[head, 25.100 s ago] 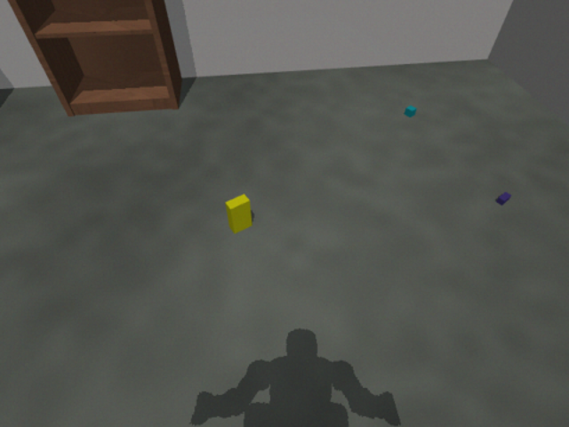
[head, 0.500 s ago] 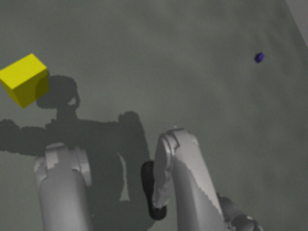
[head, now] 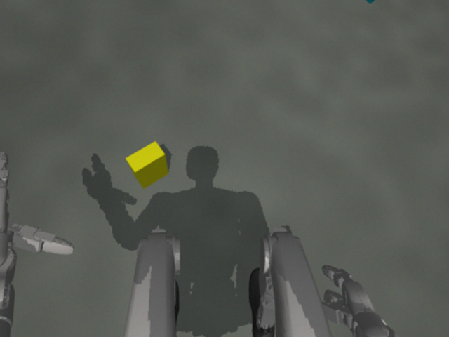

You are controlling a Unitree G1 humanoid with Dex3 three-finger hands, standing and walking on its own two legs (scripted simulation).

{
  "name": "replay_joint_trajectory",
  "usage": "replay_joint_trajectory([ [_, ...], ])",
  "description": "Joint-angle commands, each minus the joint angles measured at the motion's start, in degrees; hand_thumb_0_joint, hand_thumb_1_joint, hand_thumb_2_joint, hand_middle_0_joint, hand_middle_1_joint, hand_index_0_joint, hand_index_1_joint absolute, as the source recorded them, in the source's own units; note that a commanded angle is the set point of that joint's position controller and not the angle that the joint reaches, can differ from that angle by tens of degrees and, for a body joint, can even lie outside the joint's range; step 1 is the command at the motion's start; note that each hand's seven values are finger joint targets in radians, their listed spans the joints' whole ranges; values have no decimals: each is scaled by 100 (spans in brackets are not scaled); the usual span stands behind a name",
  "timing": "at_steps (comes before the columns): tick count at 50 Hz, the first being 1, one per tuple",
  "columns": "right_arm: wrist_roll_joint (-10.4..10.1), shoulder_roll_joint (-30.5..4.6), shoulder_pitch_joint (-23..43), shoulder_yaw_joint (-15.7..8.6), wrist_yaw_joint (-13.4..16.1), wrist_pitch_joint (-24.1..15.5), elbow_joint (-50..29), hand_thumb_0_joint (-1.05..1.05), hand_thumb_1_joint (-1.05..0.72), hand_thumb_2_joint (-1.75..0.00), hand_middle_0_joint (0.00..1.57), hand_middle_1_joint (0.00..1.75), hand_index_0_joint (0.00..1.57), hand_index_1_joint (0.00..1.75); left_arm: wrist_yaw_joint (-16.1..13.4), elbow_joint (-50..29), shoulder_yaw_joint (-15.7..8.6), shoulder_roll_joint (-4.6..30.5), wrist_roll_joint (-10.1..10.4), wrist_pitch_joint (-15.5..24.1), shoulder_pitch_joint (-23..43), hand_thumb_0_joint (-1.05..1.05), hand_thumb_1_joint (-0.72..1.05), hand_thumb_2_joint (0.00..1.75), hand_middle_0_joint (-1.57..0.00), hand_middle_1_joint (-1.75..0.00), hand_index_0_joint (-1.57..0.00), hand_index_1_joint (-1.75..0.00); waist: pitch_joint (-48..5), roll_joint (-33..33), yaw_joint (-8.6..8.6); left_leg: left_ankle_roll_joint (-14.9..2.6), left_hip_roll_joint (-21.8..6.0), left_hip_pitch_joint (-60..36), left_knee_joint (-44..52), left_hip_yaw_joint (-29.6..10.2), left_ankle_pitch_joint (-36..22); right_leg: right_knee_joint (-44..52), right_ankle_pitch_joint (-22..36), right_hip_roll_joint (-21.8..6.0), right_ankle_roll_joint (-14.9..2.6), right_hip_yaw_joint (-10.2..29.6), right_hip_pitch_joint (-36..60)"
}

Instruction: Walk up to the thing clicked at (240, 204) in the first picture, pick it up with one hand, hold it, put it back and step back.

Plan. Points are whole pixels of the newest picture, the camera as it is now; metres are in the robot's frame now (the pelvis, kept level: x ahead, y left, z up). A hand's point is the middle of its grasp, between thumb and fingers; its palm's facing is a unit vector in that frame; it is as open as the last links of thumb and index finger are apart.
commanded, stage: home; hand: left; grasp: from the side
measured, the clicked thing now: (149, 166) +0.53 +0.21 -0.40
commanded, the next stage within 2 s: none
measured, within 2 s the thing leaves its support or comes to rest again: neither
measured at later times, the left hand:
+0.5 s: hand (62, 235) +0.27 +0.20 +0.11, palm faces +0.18 -0.92 -0.35, open 17.3 cm
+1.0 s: hand (48, 296) +0.22 +0.17 +0.17, palm faces +0.20 -0.93 -0.29, open 17.4 cm
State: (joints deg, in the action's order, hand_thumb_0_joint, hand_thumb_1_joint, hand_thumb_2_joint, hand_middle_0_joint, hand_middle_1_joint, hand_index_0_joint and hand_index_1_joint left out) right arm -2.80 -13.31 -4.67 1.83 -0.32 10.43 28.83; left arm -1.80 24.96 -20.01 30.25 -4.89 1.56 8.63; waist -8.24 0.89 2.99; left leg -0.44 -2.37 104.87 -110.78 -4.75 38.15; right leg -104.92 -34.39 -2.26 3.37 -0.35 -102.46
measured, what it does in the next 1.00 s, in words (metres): rises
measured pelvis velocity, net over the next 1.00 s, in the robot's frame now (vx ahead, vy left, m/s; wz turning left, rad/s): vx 0.07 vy -0.02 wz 0.08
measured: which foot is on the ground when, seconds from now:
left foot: down 0.00-1.00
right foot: down 0.00-1.00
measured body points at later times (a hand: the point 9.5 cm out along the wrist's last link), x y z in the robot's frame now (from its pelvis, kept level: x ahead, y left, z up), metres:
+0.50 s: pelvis +0.07 -0.03 +0.19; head +0.14 -0.01 +0.64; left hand +0.26 +0.25 +0.13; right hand +0.23 -0.27 +0.10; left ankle +0.07 +0.12 -0.45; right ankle +0.10 -0.16 -0.45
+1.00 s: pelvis +0.07 -0.02 +0.23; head +0.10 -0.02 +0.68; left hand +0.21 +0.22 +0.19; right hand +0.27 -0.25 +0.17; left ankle +0.07 +0.12 -0.45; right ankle +0.10 -0.16 -0.45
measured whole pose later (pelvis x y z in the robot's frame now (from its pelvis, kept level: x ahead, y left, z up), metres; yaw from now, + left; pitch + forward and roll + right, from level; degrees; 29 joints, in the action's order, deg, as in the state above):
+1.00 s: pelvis +0.07 -0.02 +0.23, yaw +5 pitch +8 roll -2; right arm -0.5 -11.6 -14.4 1.5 10.3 -6.5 27.2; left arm -9.1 -1.5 0.4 11.2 0.2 -16.7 -27.4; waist -5.8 -1.4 1.1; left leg 2.2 -3.5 37.3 -56.5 -2.7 27.2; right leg -53.6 -25.1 -2.3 1.6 -3.1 -36.1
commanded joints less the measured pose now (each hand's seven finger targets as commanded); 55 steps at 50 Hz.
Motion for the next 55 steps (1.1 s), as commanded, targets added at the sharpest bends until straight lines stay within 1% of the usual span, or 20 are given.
replay_joint_trajectory([
  [1,47,-1128,-529,-529,372,-403,-470,0,-90,-90,20,30,20,30,-367,-1206,-215,1161,138,92,463,0,-54,7,-6,-6,-6,-6,-2896,-1457,-1,54,32,-3637,2644,-178,-583,1571,369,202,-492,-256,1697],
  [3,51,-1073,-602,-533,438,-517,-474,0,-90,-90,20,30,20,30,-411,-1153,-73,906,184,-12,206,0,-56,5,-6,-6,-6,-6,-2798,-1451,-20,86,28,-3992,2859,-98,-903,1904,564,180,-504,-248,2066],
  [6,53,-965,-688,-500,513,-685,-542,0,-90,-90,20,30,20,30,-465,-1032,333,339,271,-189,-238,0,-60,3,-5,-5,-5,-5,-2524,-1070,110,39,60,-4191,3127,88,-1276,2522,921,181,-485,-267,2867],
  [12,2,-838,-789,-458,658,-936,-714,0,-90,-90,20,30,20,30,-666,-1518,463,212,402,-597,-1079,0,-54,6,-6,-6,-6,-6,-2609,-479,-88,-25,112,-4856,3832,293,-1843,3556,1602,161,-395,-155,4818],
  [13,-3,-806,-775,-443,692,-976,-724,0,-90,-90,20,30,20,30,-701,-1547,573,93,415,-672,-1177,0,-54,7,-6,-6,-6,-6,-2489,-393,-24,-33,117,-4877,3954,317,-1864,3704,1663,167,-382,-141,5024],
  [15,-19,-740,-807,-412,765,-1062,-740,0,-90,-90,20,30,20,30,-774,-1735,667,-57,446,-811,-1341,0,-54,7,-6,-7,-6,-7,-2324,-374,-22,-31,124,-5088,4203,359,-1941,4007,1777,160,-361,-100,5439],
  [18,-24,-672,-868,-408,883,-1168,-734,0,-90,-90,20,30,20,30,-867,-2048,809,-262,483,-1006,-1722,0,-55,6,-6,-6,-6,-6,-2015,-474,-86,-1,130,-5576,4599,407,-2188,4425,2017,164,-360,-86,5827],
  [20,-21,-632,-929,-391,941,-1224,-757,0,-90,-90,20,30,20,30,-899,-2212,1046,-530,511,-1145,-2047,0,-54,7,-6,-7,-6,-7,-1806,-457,-48,6,145,-5868,4850,438,-2299,4718,2142,163,-342,-83,6093],
  [22,-7,-611,-928,-377,1001,-1278,-831,0,-90,-90,20,30,20,30,-940,-2530,1164,-647,539,-1271,-2316,0,-50,9,-7,-7,-6,-7,-1616,-591,-120,22,171,-6171,5184,485,-2241,5000,2073,176,-347,-127,6308],
  [24,8,-575,-937,-368,1057,-1331,-869,0,-90,-90,20,30,20,30,-961,-2775,1341,-812,549,-1381,-2578,0,-49,9,-6,-7,-6,-7,-1429,-585,-98,29,162,-6407,5426,492,-2245,5228,2041,197,-342,-186,6466],
  [25,13,-564,-945,-373,1084,-1367,-884,0,-90,-90,20,30,20,30,-974,-2926,1334,-837,562,-1432,-2737,0,-50,9,-6,-7,-6,-7,-1335,-544,-123,25,175,-6485,5527,490,-2238,5343,2049,207,-333,-201,6572],
  [26,21,-548,-931,-358,1106,-1408,-911,0,-90,-90,20,30,20,30,-968,-3028,1477,-952,567,-1481,-2868,0,-49,10,-7,-7,-7,-7,-1218,-486,-77,18,172,-6521,5615,493,-2184,5423,1993,217,-329,-227,6614],
  [29,54,-510,-877,-344,1170,-1524,-987,0,-90,-90,20,30,20,30,-970,-3454,1649,-1112,578,-1581,-3218,0,-50,9,-6,-7,-6,-7,-893,-402,-120,11,171,-6672,5847,491,-2163,5627,1949,244,-315,-325,6735],
  [31,88,-503,-882,-352,1200,-1604,-1008,0,-90,-90,20,30,20,30,-946,-3546,1670,-1171,562,-1628,-3465,0,-54,7,-6,-6,-6,-6,-745,-170,-101,2,166,-6773,5908,487,-2301,5726,2058,264,-291,-353,6827],
  [35,129,-510,-815,-368,1204,-1724,-1083,0,-90,-90,20,30,20,30,-874,-3672,1760,-1272,546,-1631,-3548,0,-54,6,-5,-6,-5,-6,-230,-68,-87,2,183,-6789,6190,503,-1939,5962,1705,270,-268,-407,6809],
  [38,165,-533,-774,-369,1197,-1810,-1108,0,-90,-90,20,30,20,30,-822,-3726,1741,-1283,526,-1587,-3538,0,-55,6,-5,-5,-5,-6,-144,-22,-76,14,174,-6841,6291,508,-1852,6023,1577,268,-268,-397,6860],
  [44,228,-512,-756,-354,1157,-1967,-1044,0,-90,-90,20,30,20,30,-771,-3751,1764,-1335,480,-1488,-3274,0,-54,6,-5,-6,-5,-6,-302,-168,-52,39,197,-7064,6363,520,-1883,6018,1631,253,-274,-354,7027],
  [49,252,-489,-732,-336,1170,-2037,-986,0,-90,-90,20,30,20,30,-796,-3904,1726,-1300,470,-1470,-3298,0,-56,5,-5,-5,-5,-5,-549,-429,-127,74,202,-7243,6404,502,-2006,6027,1724,259,-302,-358,7191],
  [53,245,-474,-659,-303,1160,-2060,-941,0,-90,-90,20,30,20,30,-803,-3665,1741,-1316,469,-1470,-3308,0,-55,6,-5,-6,-5,-6,-209,-374,-137,70,201,-7084,6493,481,-1788,6122,1513,267,-304,-395,7107],
  [55,251,-491,-664,-314,1138,-2070,-920,0,-90,-90,20,30,20,30,-785,-3600,1777,-1371,462,-1452,-3420,0,-59,3,-4,-5,-4,-5,-262,-365,-161,84,167,-7132,6593,418,-1713,6089,1422,303,-321,-446,7107],
])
